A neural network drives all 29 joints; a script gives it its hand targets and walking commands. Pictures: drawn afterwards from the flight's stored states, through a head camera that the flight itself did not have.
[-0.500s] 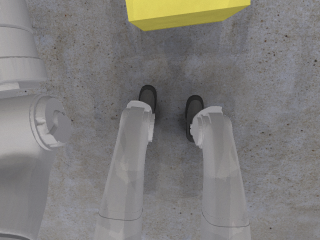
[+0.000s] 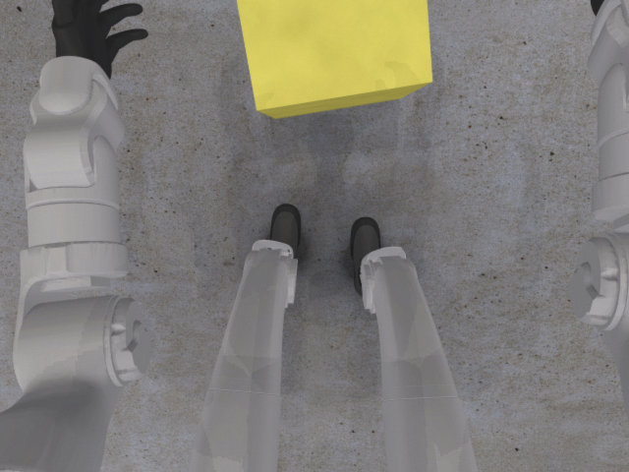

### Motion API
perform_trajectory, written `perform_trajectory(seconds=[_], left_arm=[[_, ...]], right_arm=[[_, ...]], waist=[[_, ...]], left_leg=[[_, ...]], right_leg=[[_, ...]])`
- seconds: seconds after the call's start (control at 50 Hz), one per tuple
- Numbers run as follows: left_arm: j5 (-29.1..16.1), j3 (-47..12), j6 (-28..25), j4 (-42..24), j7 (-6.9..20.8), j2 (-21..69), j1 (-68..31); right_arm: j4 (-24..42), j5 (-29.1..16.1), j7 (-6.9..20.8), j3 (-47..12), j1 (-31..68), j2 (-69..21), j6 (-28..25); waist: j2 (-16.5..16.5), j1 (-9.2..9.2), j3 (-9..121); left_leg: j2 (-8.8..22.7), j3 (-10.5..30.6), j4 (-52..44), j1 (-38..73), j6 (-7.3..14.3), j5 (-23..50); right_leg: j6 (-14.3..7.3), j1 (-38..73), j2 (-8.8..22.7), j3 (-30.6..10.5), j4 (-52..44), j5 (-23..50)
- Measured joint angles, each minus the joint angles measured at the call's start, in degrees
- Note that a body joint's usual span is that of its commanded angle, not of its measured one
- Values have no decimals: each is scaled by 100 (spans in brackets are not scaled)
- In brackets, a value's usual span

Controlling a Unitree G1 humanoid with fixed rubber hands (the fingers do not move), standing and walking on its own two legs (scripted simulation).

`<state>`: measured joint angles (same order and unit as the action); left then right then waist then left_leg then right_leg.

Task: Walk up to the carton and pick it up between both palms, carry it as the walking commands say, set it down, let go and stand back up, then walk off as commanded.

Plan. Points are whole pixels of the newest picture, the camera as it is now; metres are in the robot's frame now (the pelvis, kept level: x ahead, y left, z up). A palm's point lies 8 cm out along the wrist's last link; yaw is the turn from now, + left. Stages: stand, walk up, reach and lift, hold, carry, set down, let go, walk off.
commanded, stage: let go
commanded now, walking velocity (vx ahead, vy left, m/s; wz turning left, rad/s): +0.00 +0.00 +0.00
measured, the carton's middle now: (333, 53) +0.56 +0.01 -0.55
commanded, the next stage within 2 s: stand in 1.32 s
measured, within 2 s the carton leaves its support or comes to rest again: neither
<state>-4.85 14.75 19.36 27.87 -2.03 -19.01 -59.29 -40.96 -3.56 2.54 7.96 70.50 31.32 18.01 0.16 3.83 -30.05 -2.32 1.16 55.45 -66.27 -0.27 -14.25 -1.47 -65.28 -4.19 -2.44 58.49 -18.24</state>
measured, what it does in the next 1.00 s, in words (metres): rises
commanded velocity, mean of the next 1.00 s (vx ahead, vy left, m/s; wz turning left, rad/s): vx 0.00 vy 0.00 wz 0.00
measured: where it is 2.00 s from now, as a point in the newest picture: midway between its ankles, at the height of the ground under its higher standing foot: (324, 264)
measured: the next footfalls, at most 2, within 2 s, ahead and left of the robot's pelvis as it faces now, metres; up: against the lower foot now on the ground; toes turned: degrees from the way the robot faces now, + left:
none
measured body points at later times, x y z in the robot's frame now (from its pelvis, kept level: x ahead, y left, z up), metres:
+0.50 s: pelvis +0.04 +0.04 +0.06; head +0.16 +0.04 +0.50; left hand +0.30 +0.28 -0.01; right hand +0.36 -0.18 -0.02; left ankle +0.10 +0.12 -0.65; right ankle +0.08 -0.10 -0.65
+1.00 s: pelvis +0.11 +0.01 +0.09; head +0.13 +0.02 +0.53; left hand +0.28 +0.24 +0.01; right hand +0.28 -0.22 +0.01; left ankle +0.10 +0.12 -0.65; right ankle +0.08 -0.10 -0.65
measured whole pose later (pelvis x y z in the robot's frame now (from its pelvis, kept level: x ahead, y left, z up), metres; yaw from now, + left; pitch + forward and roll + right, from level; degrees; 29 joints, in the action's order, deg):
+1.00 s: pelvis +0.11 +0.01 +0.09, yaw +1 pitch -4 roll +0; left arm 0.3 2.5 7.4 22.2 3.4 -11.6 13.7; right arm -23.7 1.6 3.9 2.5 -14.0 11.6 6.4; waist -1.0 -0.7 -6.0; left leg -1.9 1.4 26.1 -7.5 1.2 -15.0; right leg -1.0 -4.3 -1.8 -1.6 25.0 -17.0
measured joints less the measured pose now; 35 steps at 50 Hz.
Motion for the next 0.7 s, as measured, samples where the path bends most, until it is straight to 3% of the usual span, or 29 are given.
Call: perform_trajectory(seconds=[0.08,0.16,0.28,0.36,0.44,0.54,0.7], left_arm=[[-101,-272,-92,-498,179,-65,1059],[-79,-454,-288,-640,340,-23,2156],[0,-708,-653,-17,517,324,3559],[-31,-852,-887,338,573,485,4060],[96,-1013,-1090,284,607,622,4698],[183,-1181,-1282,-96,636,783,5665],[338,-1286,-1413,-638,585,882,6936]], right_arm=[[598,-15,-216,37,-1148,-318,-40],[1112,65,-267,36,-2373,-676,-194],[384,270,-136,128,-3741,-1235,-512],[-3,487,-18,142,-4061,-1445,-758],[-31,593,59,165,-4725,-1665,-989],[397,631,82,91,-5950,-1882,-1237],[1168,687,150,-123,-7427,-1913,-1409]], waist=[[68,-14,17],[71,0,286],[66,100,2107],[143,67,2511],[110,57,2624],[98,37,2550],[148,-144,2443]], left_leg=[[-4,47,-158,570,35,-42],[-2,38,-417,1087,98,3],[-37,61,-827,1155,172,112],[-65,47,-1101,1757,209,115],[-59,-58,-1472,2521,248,124],[-80,-73,-1918,3416,310,148],[-83,-109,-2471,4565,342,105]], right_leg=[[45,614,-12,-10,-251,16],[95,1163,-3,-44,-583,93],[168,1295,64,-34,-1094,226],[208,1938,159,3,-1426,245],[253,2696,262,2,-1794,278],[280,3617,327,22,-2273,292],[268,4764,353,-21,-2853,277]])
